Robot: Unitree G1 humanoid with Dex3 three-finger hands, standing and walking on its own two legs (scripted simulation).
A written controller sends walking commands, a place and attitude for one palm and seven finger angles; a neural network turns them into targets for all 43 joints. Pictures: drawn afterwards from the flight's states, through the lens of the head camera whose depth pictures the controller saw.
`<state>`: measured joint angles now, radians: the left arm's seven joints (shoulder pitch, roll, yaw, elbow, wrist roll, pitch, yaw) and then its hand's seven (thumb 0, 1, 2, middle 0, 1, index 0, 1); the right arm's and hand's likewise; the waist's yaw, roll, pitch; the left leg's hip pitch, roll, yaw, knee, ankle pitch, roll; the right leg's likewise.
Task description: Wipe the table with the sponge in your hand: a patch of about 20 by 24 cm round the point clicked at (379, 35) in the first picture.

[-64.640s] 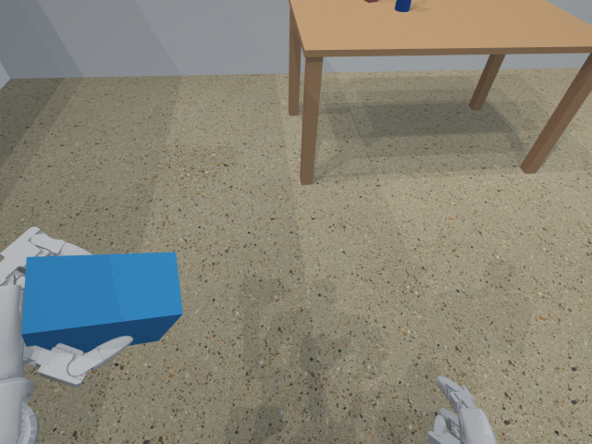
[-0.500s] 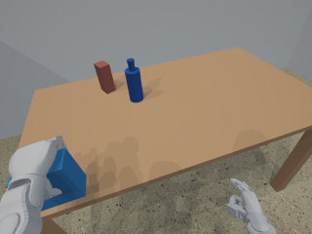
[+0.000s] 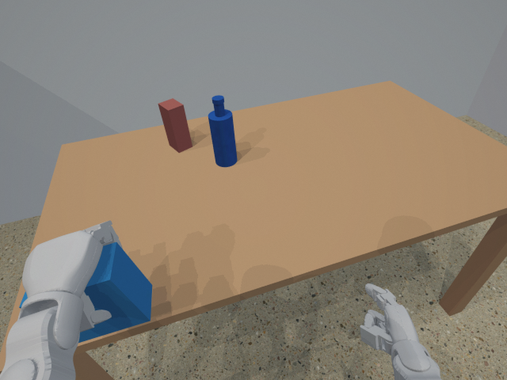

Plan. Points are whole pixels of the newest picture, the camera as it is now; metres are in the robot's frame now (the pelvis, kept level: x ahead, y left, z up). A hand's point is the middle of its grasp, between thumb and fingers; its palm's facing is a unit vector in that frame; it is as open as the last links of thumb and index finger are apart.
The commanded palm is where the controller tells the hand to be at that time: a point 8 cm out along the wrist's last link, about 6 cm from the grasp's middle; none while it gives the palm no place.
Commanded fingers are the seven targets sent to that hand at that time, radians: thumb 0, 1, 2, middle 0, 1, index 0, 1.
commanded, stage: bring the sponge back beside the body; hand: left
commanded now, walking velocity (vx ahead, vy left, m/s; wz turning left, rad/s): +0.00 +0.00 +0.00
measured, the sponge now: (102, 301) +0.19 +0.29 +0.05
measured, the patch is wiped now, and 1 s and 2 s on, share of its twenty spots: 0.95 0.95 0.95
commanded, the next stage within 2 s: step back with the hand held close in 0.26 s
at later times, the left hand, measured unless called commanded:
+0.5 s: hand (116, 266) +0.21 +0.25 +0.11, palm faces +0.27 -0.75 -0.61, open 10.6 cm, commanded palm +0.16 +0.27 +0.18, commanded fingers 0.00 0.10 1.30 -1.20 -1.60 -1.20 -1.60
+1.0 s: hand (91, 270) +0.18 +0.26 +0.14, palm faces +0.33 -0.84 -0.44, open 10.6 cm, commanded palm +0.13 +0.30 +0.18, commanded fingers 0.00 0.10 1.30 -1.20 -1.60 -1.20 -1.60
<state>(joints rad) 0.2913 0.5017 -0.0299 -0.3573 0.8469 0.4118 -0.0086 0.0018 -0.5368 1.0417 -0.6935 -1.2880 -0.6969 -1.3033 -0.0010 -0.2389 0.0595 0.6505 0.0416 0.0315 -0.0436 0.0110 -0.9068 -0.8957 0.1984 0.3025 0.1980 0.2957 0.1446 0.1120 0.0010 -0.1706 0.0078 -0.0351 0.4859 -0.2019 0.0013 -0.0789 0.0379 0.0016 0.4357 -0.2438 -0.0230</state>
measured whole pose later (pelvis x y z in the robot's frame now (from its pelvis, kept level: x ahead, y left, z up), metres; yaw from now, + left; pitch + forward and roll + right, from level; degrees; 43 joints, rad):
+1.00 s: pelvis -0.03 +0.02 -0.01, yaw +0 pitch +1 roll -2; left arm 0.52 0.40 0.35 -0.57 -0.04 -0.09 0.11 0.00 -0.55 1.05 -0.69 -1.30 -0.70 -1.31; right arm 0.22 -0.21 0.04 0.57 0.01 -0.06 -0.07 0.01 -0.91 -0.90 0.20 0.30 0.20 0.30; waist 0.00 0.01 0.00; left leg -0.44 -0.02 -0.05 0.63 -0.22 0.03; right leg -0.35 0.04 0.02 0.58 -0.25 0.01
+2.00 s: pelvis -0.29 +0.00 -0.02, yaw +0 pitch -1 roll -2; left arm 0.52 0.42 0.37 -0.61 -0.05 -0.11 0.13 0.00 -0.56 1.06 -0.70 -1.31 -0.70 -1.32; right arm 0.25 -0.18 0.04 0.59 0.02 -0.12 -0.03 0.01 -0.90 -0.90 0.20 0.30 0.20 0.30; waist -0.03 0.00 -0.01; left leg -0.47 0.05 0.00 0.61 -0.20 0.00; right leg -0.31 0.02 -0.04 0.70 -0.38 0.00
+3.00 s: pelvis -0.52 -0.04 +0.00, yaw +1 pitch +0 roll -1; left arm 0.47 0.40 0.38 -0.41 -0.06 -0.12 0.13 0.00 -0.57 1.06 -0.70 -1.31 -0.70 -1.32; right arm 0.28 -0.19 0.02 0.64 0.04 -0.15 -0.05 0.01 -0.91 -0.90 0.20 0.30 0.20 0.30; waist -0.04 0.01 -0.08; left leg -0.24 0.03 0.07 0.53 -0.28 0.03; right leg -0.50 -0.04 -0.04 0.95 -0.37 0.00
